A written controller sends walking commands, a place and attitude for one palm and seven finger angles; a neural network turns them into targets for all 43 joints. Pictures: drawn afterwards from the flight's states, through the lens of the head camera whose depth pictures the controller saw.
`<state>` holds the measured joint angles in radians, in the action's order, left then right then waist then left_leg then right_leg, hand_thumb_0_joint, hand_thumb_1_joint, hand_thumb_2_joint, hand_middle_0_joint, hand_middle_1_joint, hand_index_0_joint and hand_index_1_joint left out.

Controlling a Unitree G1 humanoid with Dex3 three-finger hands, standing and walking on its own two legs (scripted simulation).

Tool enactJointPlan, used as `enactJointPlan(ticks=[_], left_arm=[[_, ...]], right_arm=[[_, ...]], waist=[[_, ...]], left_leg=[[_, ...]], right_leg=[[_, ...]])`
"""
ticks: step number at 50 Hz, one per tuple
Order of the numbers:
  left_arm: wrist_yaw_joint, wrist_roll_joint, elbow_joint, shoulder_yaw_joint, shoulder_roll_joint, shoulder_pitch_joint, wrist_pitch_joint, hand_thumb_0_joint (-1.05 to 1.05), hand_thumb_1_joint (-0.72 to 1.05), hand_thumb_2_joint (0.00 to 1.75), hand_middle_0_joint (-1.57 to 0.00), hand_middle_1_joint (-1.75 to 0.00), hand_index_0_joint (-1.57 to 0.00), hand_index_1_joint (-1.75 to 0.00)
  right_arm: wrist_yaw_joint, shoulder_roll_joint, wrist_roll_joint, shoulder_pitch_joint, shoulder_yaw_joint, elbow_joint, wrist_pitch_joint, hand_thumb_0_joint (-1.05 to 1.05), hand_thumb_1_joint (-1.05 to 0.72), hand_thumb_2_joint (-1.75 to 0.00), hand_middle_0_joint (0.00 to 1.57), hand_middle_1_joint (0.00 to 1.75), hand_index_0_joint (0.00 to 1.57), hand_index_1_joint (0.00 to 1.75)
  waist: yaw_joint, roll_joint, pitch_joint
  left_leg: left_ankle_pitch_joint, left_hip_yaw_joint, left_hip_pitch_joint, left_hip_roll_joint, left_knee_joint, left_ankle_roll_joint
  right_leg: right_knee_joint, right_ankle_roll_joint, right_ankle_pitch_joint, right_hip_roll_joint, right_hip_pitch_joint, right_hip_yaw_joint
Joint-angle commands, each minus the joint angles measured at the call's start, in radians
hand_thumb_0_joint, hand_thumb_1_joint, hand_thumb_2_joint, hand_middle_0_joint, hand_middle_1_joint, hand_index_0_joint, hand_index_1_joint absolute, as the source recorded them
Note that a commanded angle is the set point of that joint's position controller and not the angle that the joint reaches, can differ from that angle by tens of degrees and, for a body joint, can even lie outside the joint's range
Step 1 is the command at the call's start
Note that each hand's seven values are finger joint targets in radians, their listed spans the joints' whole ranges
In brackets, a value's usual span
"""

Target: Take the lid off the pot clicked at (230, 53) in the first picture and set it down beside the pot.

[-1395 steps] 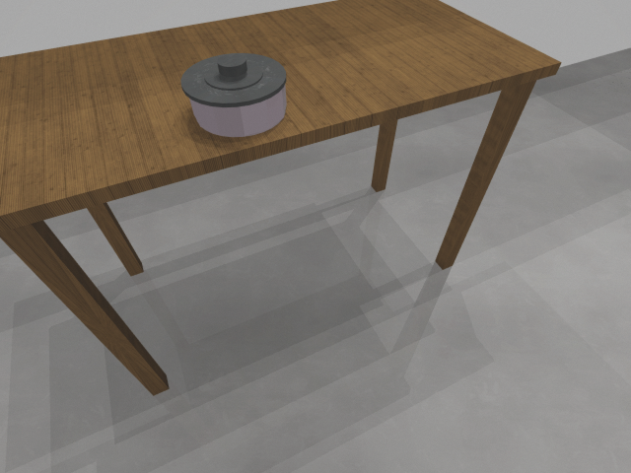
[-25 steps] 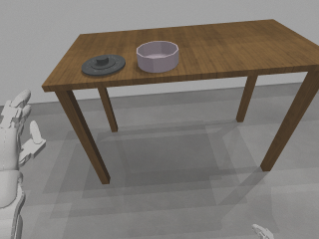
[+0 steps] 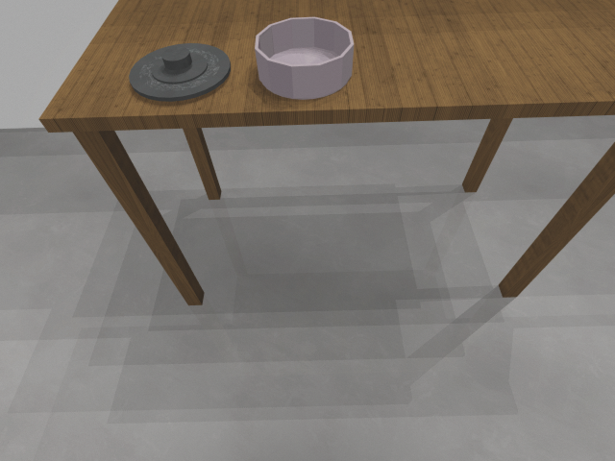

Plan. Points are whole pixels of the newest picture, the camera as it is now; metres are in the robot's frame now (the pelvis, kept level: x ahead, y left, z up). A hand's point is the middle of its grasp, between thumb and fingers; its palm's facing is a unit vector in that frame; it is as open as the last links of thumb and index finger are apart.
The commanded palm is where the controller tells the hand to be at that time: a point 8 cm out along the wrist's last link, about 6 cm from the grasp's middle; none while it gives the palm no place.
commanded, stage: stop stepping back and stand still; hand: left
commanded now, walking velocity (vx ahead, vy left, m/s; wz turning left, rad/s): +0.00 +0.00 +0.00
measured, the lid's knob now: (177, 58) +0.77 +0.29 +0.10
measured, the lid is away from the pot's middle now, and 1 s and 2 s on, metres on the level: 0.24 0.24 0.24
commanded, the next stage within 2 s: let the arm hang, fingers relaxed in 0.32 s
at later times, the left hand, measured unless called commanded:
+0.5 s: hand out of the picture +0.06 +0.17 -0.16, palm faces +0.01 -0.98 -0.21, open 7.3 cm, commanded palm none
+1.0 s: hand out of the picture -0.02 +0.17 -0.17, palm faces +0.02 -0.98 -0.18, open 7.4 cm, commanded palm none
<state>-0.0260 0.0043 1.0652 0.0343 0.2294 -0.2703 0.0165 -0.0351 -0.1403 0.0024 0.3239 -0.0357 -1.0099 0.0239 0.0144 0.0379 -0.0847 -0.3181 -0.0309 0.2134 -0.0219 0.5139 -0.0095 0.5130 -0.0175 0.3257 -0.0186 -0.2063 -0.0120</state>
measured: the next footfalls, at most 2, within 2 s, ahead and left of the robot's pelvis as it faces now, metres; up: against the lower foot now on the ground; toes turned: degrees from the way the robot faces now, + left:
none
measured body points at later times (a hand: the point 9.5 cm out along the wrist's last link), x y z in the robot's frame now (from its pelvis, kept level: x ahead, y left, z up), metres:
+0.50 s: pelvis +0.00 +0.00 +0.01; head +0.00 -0.01 +0.46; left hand +0.06 +0.23 -0.14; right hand -0.01 -0.22 -0.16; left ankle -0.03 +0.12 -0.74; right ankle -0.03 -0.11 -0.74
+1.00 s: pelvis -0.03 +0.01 +0.01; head -0.01 +0.00 +0.46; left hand -0.02 +0.23 -0.15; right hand -0.05 -0.20 -0.16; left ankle -0.03 +0.12 -0.74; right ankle -0.03 -0.11 -0.74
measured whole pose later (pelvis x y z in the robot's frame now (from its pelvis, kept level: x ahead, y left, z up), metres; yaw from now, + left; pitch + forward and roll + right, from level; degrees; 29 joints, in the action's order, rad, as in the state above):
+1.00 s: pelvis -0.03 +0.01 +0.01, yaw -1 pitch -1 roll +0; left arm -0.03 0.00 1.15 0.02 0.13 -0.26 0.00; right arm -0.04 -0.12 0.01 0.30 -0.04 -1.11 0.02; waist 0.02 0.02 -0.05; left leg -0.25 -0.06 0.17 -0.03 0.44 0.00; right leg 0.42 -0.01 0.24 -0.02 -0.16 -0.04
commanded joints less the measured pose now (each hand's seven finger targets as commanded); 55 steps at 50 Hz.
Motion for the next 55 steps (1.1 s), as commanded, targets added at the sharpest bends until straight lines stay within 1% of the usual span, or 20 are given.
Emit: enactJointPlan(ticks=[1,2,6,9,11,12,14,19,21,22,27,28,29,33,41,43,45,47,53,55], left_arm=[[-0.022,-0.004,-0.031,0.009,0.080,-0.026,-0.041,0.00,0.90,0.90,-0.20,-0.30,-0.20,-0.30],[-0.025,-0.004,-0.028,0.008,0.073,-0.026,-0.040,0.00,0.90,0.90,-0.20,-0.30,-0.20,-0.30],[-0.028,-0.007,-0.020,0.009,0.060,-0.008,-0.033,0.00,0.90,0.90,-0.20,-0.30,-0.20,-0.30],[-0.025,-0.007,-0.016,0.012,0.047,0.005,-0.033,0.00,0.90,0.90,-0.20,-0.30,-0.20,-0.30],[-0.024,-0.008,-0.015,0.015,0.045,0.010,-0.032,0.00,0.90,0.90,-0.20,-0.30,-0.20,-0.30],[-0.023,-0.009,-0.013,0.017,0.038,0.010,-0.033,0.00,0.90,0.90,-0.20,-0.30,-0.20,-0.30],[-0.020,-0.007,-0.015,0.018,0.043,0.021,-0.032,0.00,0.90,0.90,-0.20,-0.30,-0.20,-0.30],[-0.017,-0.008,-0.015,0.020,0.038,0.033,-0.033,0.00,0.90,0.90,-0.20,-0.30,-0.20,-0.30],[-0.015,-0.009,-0.014,0.020,0.039,0.037,-0.030,0.00,0.90,0.90,-0.20,-0.30,-0.20,-0.30],[-0.014,-0.009,-0.013,0.019,0.039,0.036,-0.030,0.00,0.90,0.90,-0.20,-0.30,-0.20,-0.30],[-0.014,-0.008,-0.001,0.015,0.035,0.025,-0.032,0.00,0.90,0.90,-0.20,-0.30,-0.20,-0.30],[-0.014,-0.008,0.001,0.015,0.038,0.025,-0.033,0.00,0.90,0.90,-0.20,-0.30,-0.20,-0.30],[-0.014,-0.007,0.004,0.014,0.034,0.019,-0.034,0.00,0.90,0.90,-0.20,-0.30,-0.20,-0.30],[-0.016,-0.008,0.014,0.012,0.030,0.006,-0.034,0.00,0.90,0.90,-0.20,-0.30,-0.20,-0.30],[-0.016,-0.010,0.035,0.007,0.017,-0.021,-0.030,0.00,0.90,0.90,-0.20,-0.30,-0.20,-0.30],[-0.016,-0.010,0.039,0.006,0.010,-0.026,-0.030,0.00,0.90,0.90,-0.20,-0.30,-0.20,-0.30],[-0.017,-0.012,0.042,0.006,0.011,-0.031,-0.030,0.00,0.90,0.90,-0.20,-0.30,-0.20,-0.30],[-0.017,-0.011,0.043,0.006,0.004,-0.031,-0.031,0.00,0.90,0.90,-0.20,-0.30,-0.20,-0.30],[-0.016,-0.013,0.046,0.007,-0.001,-0.038,-0.031,0.00,0.90,0.90,-0.20,-0.30,-0.20,-0.30],[-0.017,-0.014,0.044,0.009,0.004,-0.039,-0.033,0.00,0.90,0.90,-0.20,-0.30,-0.20,-0.30]], right_arm=[[-0.002,-0.092,-0.003,0.056,-0.023,0.008,-0.025,0.00,-0.90,-0.90,0.20,0.30,0.20,0.30],[-0.003,-0.089,-0.003,0.051,-0.022,-0.001,-0.023,0.00,-0.90,-0.90,0.20,0.30,0.20,0.30],[-0.004,-0.074,0.000,0.038,-0.021,-0.031,-0.018,0.00,-0.90,-0.90,0.20,0.30,0.20,0.30],[-0.007,-0.081,0.005,0.031,-0.020,-0.041,-0.021,0.00,-0.90,-0.90,0.20,0.30,0.20,0.30],[-0.007,-0.079,0.006,0.027,-0.021,-0.044,-0.021,0.00,-0.90,-0.90,0.20,0.30,0.20,0.30],[-0.009,-0.077,0.008,0.022,-0.022,-0.044,-0.022,0.00,-0.90,-0.90,0.20,0.30,0.20,0.30],[-0.010,-0.083,0.009,0.017,-0.023,-0.042,-0.022,0.00,-0.90,-0.90,0.20,0.30,0.20,0.30],[-0.011,-0.086,0.010,0.016,-0.023,-0.042,-0.025,0.00,-0.90,-0.90,0.20,0.30,0.20,0.30],[-0.011,-0.081,0.010,0.016,-0.022,-0.044,-0.023,0.00,-0.90,-0.90,0.20,0.30,0.20,0.30],[-0.011,-0.082,0.010,0.018,-0.021,-0.045,-0.023,0.00,-0.90,-0.90,0.20,0.30,0.20,0.30],[-0.010,-0.085,0.010,0.024,-0.021,-0.053,-0.021,0.00,-0.90,-0.90,0.20,0.30,0.20,0.30],[-0.009,-0.084,0.009,0.029,-0.021,-0.055,-0.022,0.00,-0.90,-0.90,0.20,0.30,0.20,0.30],[-0.010,-0.085,0.009,0.028,-0.021,-0.057,-0.022,0.00,-0.90,-0.90,0.20,0.30,0.20,0.30],[-0.010,-0.081,0.007,0.038,-0.019,-0.065,-0.022,0.00,-0.90,-0.90,0.20,0.30,0.20,0.30],[-0.010,-0.072,0.009,0.045,-0.017,-0.074,-0.019,0.00,-0.90,-0.90,0.20,0.30,0.20,0.30],[-0.010,-0.072,0.010,0.046,-0.018,-0.075,-0.018,0.00,-0.90,-0.90,0.20,0.30,0.20,0.30],[-0.009,-0.073,0.007,0.045,-0.020,-0.072,-0.019,0.00,-0.90,-0.90,0.20,0.30,0.20,0.30],[-0.010,-0.071,0.009,0.046,-0.019,-0.073,-0.020,0.00,-0.90,-0.90,0.20,0.30,0.20,0.30],[-0.011,-0.068,0.010,0.038,-0.020,-0.071,-0.022,0.00,-0.90,-0.90,0.20,0.30,0.20,0.30],[-0.009,-0.071,0.007,0.038,-0.023,-0.067,-0.022,0.00,-0.90,-0.90,0.20,0.30,0.20,0.30]], waist=[[0.008,-0.133,0.138],[0.007,-0.122,0.126],[0.008,-0.096,0.063],[0.007,-0.046,0.059],[0.006,-0.044,0.055],[0.006,-0.023,0.057],[0.007,-0.011,0.058],[0.007,-0.018,0.049],[0.007,-0.014,0.027],[0.007,-0.033,0.028],[0.009,-0.031,0.035],[0.010,-0.047,0.041],[0.010,-0.036,0.043],[0.011,-0.041,0.041],[0.010,-0.019,0.008],[0.009,-0.029,0.008],[0.009,-0.022,0.011],[0.010,-0.034,0.010],[0.008,-0.013,0.007],[0.008,-0.024,0.015]], left_leg=[[0.299,0.013,-0.043,-0.063,-0.047,0.032],[0.308,0.011,-0.054,-0.067,-0.057,0.031],[0.308,0.014,-0.066,-0.072,-0.081,0.034],[0.345,0.020,-0.091,-0.084,-0.094,0.036],[0.332,0.019,-0.091,-0.085,-0.098,0.036],[0.338,0.019,-0.096,-0.085,-0.098,0.036],[0.332,0.018,-0.098,-0.087,-0.101,0.034],[0.319,0.023,-0.097,-0.092,-0.117,0.035],[0.275,0.026,-0.080,-0.091,-0.128,0.036],[0.260,0.029,-0.076,-0.091,-0.133,0.036],[0.226,0.031,-0.084,-0.088,-0.138,0.037],[0.230,0.031,-0.085,-0.088,-0.138,0.036],[0.233,0.030,-0.088,-0.088,-0.137,0.036],[0.230,0.035,-0.087,-0.090,-0.143,0.038],[0.167,0.046,-0.067,-0.091,-0.155,0.040],[0.145,0.053,-0.059,-0.091,-0.160,0.042],[0.142,0.055,-0.061,-0.093,-0.160,0.044],[0.141,0.056,-0.056,-0.094,-0.161,0.044],[0.143,0.063,-0.046,-0.094,-0.162,0.046],[0.146,0.063,-0.047,-0.093,-0.156,0.045]], right_leg=[[-0.089,-0.036,-0.590,0.130,0.131,-0.109],[-0.085,-0.032,-0.598,0.127,0.120,-0.097],[-0.103,-0.022,-0.526,0.112,0.071,-0.089],[-0.101,-0.025,-0.479,0.101,0.049,-0.084],[-0.107,-0.024,-0.455,0.099,0.046,-0.082],[-0.108,-0.025,-0.456,0.098,0.045,-0.085],[-0.111,-0.026,-0.446,0.097,0.044,-0.085],[-0.122,-0.025,-0.420,0.092,0.036,-0.086],[-0.135,-0.024,-0.371,0.090,0.025,-0.087],[-0.140,-0.024,-0.359,0.090,0.028,-0.087],[-0.161,-0.024,-0.318,0.090,0.021,-0.095],[-0.160,-0.023,-0.326,0.090,0.027,-0.094],[-0.160,-0.023,-0.331,0.091,0.025,-0.094],[-0.162,-0.022,-0.314,0.089,0.020,-0.090],[-0.173,-0.021,-0.209,0.083,-0.019,-0.089],[-0.175,-0.021,-0.185,0.080,-0.022,-0.091],[-0.174,-0.020,-0.179,0.081,-0.028,-0.090],[-0.171,-0.018,-0.182,0.081,-0.029,-0.086],[-0.163,-0.017,-0.192,0.082,-0.035,-0.087],[-0.164,-0.016,-0.196,0.082,-0.034,-0.091]])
